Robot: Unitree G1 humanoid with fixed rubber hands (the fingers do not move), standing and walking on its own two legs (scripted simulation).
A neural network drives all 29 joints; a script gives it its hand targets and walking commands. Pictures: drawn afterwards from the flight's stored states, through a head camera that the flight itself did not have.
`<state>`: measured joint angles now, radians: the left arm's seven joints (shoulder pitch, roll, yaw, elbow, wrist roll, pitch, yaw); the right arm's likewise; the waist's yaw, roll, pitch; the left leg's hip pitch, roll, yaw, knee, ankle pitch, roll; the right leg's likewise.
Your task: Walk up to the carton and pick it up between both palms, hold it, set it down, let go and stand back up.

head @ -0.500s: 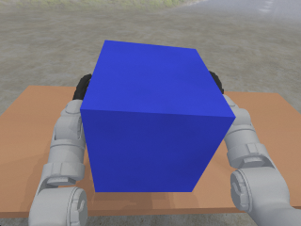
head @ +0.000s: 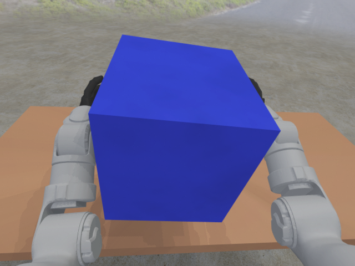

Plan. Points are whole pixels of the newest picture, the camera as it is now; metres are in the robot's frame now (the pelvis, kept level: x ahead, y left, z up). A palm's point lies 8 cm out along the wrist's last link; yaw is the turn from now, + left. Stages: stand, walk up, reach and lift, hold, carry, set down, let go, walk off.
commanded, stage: reach and lift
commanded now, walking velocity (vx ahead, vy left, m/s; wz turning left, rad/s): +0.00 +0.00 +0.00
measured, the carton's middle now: (172, 129) +0.37 +0.01 +0.19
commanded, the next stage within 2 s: hold in 0.96 s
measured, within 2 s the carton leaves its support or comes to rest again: neither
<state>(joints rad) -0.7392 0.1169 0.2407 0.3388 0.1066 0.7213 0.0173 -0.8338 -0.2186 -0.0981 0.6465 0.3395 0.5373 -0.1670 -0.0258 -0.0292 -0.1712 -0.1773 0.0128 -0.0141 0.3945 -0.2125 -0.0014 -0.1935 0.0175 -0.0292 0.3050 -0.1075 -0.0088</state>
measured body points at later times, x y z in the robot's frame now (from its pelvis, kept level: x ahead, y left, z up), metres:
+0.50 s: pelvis +0.00 +0.00 +0.00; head -0.07 +0.02 +0.44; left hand +0.38 +0.19 +0.24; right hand +0.39 -0.17 +0.25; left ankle +0.00 +0.12 -0.75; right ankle +0.04 -0.11 -0.75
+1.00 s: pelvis +0.00 +0.00 +0.00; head -0.07 +0.02 +0.44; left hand +0.38 +0.19 +0.25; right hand +0.39 -0.17 +0.26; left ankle +0.00 +0.12 -0.75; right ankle +0.04 -0.11 -0.75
